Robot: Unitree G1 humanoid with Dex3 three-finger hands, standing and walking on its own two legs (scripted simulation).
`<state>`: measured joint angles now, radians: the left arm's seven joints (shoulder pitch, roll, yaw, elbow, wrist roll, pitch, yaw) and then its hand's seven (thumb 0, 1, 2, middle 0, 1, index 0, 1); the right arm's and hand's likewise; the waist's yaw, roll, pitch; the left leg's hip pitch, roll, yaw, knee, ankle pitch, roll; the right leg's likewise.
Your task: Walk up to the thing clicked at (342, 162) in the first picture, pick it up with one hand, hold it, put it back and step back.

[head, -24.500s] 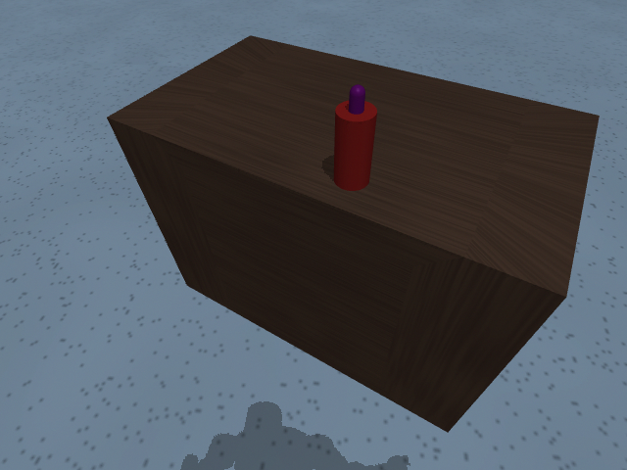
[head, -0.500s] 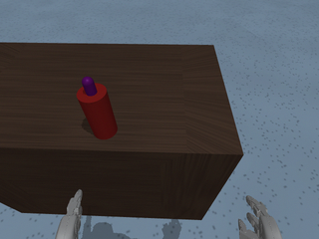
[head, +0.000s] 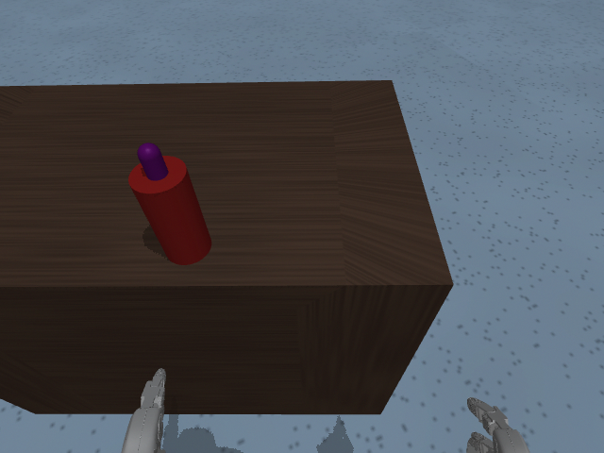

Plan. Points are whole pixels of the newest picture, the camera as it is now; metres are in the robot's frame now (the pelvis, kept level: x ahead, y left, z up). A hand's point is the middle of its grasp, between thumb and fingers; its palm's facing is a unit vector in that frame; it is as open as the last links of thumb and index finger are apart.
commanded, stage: home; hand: left
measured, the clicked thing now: (170, 203) +0.43 +0.21 +0.10
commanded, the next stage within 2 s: stand in 1.82 s
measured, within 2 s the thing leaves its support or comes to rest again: neither
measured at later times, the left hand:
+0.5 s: hand out of the picture +0.04 +0.26 -0.12, palm faces -0.06 -0.92 -0.38, open 17.7 cm
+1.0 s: hand out of the picture +0.03 +0.26 -0.12, palm faces -0.03 -0.93 -0.36, open 17.5 cm
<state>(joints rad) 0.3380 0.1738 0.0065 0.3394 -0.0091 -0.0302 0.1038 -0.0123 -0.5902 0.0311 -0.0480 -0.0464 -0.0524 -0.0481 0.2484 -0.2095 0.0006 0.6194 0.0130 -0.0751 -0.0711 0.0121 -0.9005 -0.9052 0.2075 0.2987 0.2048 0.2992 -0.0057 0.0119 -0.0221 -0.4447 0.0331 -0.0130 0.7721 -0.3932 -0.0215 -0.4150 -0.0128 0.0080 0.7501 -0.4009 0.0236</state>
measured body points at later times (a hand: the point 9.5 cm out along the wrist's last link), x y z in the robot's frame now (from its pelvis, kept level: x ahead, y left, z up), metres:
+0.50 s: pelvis -0.02 +0.00 +0.03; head -0.02 +0.00 +0.48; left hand +0.05 +0.31 -0.10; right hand +0.04 -0.30 -0.10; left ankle +0.00 +0.13 -0.71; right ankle -0.01 -0.14 -0.71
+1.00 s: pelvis -0.02 +0.00 +0.03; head -0.02 +0.00 +0.48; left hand +0.04 +0.30 -0.10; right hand +0.05 -0.30 -0.10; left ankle +0.00 +0.13 -0.71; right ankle -0.01 -0.14 -0.71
